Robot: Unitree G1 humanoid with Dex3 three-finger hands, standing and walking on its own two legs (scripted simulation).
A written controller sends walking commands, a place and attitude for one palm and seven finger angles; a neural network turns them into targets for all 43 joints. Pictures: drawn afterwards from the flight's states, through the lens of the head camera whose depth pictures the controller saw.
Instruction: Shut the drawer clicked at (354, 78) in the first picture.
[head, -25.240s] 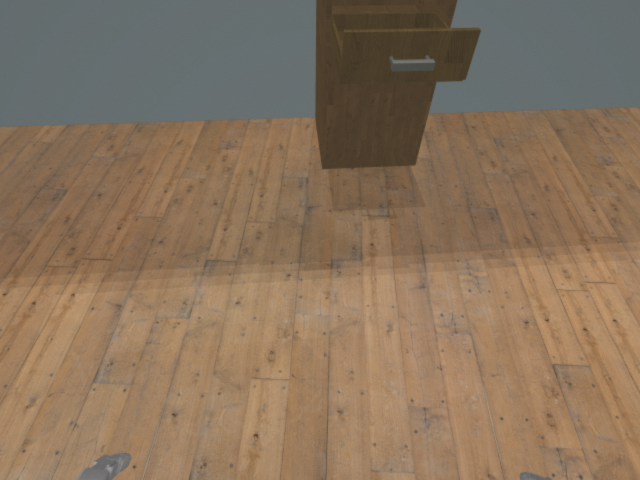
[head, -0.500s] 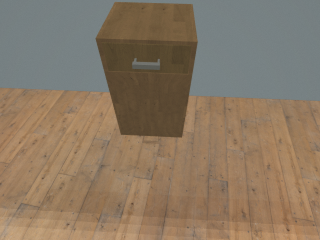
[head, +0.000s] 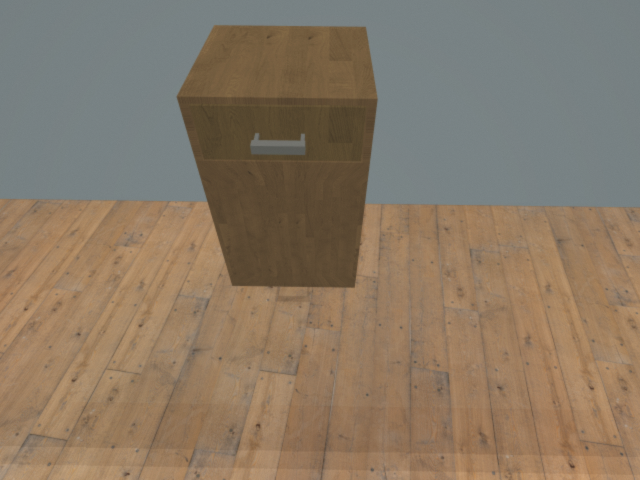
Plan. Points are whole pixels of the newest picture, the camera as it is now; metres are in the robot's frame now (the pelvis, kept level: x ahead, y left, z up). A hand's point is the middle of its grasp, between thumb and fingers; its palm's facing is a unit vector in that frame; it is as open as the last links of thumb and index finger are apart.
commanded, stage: let the arm hang, fingers relaxed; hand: left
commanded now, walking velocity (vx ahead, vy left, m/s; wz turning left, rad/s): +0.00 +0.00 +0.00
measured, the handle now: (279, 142) +0.88 +0.15 -0.09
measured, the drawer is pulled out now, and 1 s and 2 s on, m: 0.00 0.00 0.00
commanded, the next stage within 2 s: look to check the result in 0.06 s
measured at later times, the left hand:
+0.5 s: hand out of the picture +0.02 +0.16 -0.17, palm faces +0.03 -0.98 -0.21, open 7.4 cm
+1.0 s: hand out of the picture +0.05 +0.17 -0.17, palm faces +0.02 -0.97 -0.25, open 7.4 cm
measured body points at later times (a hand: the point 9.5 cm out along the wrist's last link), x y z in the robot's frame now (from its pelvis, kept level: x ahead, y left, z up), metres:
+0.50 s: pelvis +0.01 -0.01 +0.00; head +0.02 -0.02 +0.45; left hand +0.02 +0.21 -0.15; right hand +0.01 -0.23 -0.17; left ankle +0.01 +0.10 -0.74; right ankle +0.01 -0.11 -0.74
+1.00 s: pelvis +0.02 -0.03 +0.00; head +0.03 -0.04 +0.45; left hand +0.05 +0.22 -0.15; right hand +0.03 -0.27 -0.16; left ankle +0.01 +0.10 -0.74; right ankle +0.01 -0.11 -0.74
